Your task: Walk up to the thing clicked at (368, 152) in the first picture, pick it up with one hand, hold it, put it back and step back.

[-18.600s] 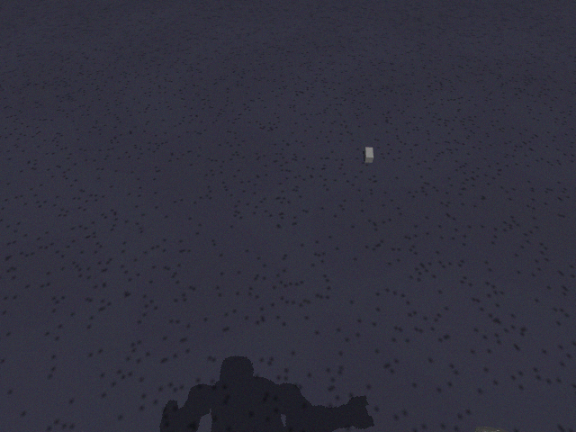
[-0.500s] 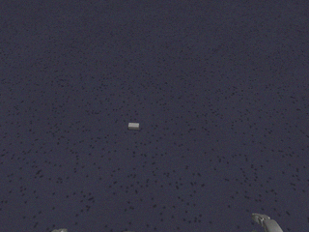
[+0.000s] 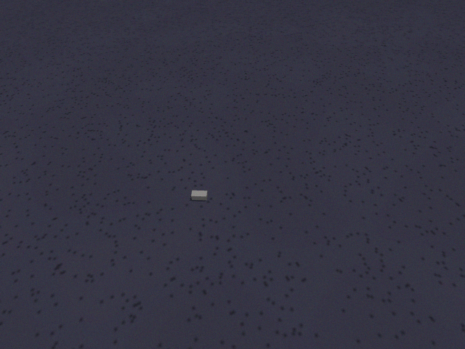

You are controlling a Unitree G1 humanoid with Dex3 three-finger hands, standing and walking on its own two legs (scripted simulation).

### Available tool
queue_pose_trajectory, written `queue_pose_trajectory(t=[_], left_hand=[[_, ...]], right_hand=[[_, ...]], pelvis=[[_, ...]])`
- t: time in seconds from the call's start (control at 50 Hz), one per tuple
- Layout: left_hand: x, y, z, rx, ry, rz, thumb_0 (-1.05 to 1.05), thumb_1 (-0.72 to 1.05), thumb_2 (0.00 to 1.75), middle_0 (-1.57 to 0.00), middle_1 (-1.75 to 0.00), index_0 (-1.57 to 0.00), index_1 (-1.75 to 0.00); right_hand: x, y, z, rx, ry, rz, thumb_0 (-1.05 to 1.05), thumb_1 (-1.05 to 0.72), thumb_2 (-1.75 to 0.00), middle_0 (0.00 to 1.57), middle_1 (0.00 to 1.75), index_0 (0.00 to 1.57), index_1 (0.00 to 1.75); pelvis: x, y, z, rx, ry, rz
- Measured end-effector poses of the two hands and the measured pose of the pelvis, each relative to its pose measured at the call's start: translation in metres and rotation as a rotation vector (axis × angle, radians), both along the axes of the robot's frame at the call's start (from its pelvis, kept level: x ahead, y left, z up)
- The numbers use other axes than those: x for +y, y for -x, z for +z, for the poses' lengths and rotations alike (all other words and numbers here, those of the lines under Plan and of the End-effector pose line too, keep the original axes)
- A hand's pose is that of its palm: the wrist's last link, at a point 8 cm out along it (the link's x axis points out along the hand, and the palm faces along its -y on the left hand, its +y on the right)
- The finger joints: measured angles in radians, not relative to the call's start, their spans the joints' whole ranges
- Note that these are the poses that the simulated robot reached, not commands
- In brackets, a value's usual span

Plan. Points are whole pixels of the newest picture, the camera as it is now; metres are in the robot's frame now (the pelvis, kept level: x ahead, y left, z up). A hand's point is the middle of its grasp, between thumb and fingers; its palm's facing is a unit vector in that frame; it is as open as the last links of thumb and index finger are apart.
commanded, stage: stand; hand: left
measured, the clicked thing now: (199, 195) +0.93 +0.20 -0.76
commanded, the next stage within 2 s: walk up in 0.26 s
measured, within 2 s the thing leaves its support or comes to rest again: neither
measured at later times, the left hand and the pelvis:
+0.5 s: hand out of the picture +0.07 +0.30 -0.16, palm faces +0.03 -0.93 -0.36, open 7.4 cm; pelvis +0.06 +0.02 -0.01, yaw +1 degrees
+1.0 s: hand (120, 255) +0.33 +0.28 -0.14, palm faces -0.04 -0.91 -0.41, open 7.4 cm; pelvis +0.23 +0.00 -0.03, yaw -1 degrees
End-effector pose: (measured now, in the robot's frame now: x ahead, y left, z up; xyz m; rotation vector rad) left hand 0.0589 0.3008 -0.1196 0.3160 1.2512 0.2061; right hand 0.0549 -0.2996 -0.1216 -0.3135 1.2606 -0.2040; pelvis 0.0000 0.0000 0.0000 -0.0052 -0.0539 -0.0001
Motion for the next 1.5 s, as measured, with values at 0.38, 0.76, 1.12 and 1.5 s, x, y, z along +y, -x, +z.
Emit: queue_pose_trajectory(t=[0.38, 0.76, 1.12, 1.5], left_hand=[[0.005, -0.01, 0.002, -0.059, 0.008, 0.018, 0.0, 0.9, 0.89, -0.21, -0.3, -0.2, -0.3], [0.063, -0.112, 0.0, -0.002, 0.0, -0.051, 0.0, 0.9, 0.89, -0.2, -0.3, -0.2, -0.3], [0.009, -0.289, 0.026, -0.204, -0.041, -0.086, 0.0, 0.9, 0.89, -0.21, -0.3, -0.2, -0.3], [0.033, -0.385, -0.02, -0.062, 0.008, -0.073, 0.0, 0.9, 0.89, -0.2, -0.3, -0.2, -0.3]], right_hand=[[-0.009, -0.022, 0.006, -0.005, 0.01, 0.029, 0.0, -0.9, -0.9, 0.21, 0.3, 0.2, 0.3], [0.019, -0.114, 0.025, -0.098, 0.055, 0.015, 0.0, -0.9, -0.9, 0.21, 0.3, 0.2, 0.3], [-0.009, -0.255, -0.007, -0.089, -0.023, 0.046, 0.0, -0.9, -0.9, 0.21, 0.3, 0.2, 0.3], [0.003, -0.383, 0.024, -0.162, 0.112, 0.073, 0.0, -0.9, -0.9, 0.21, 0.3, 0.2, 0.3]], pelvis=[[0.0, -0.024, -0.002, 0.021, 0.002, 0.011], [0.038, -0.135, -0.006, -0.005, -0.011, -0.014], [0.002, -0.27, -0.013, 0.0, -0.002, -0.014], [0.021, -0.379, -0.022, 0.014, 0.002, -0.028]])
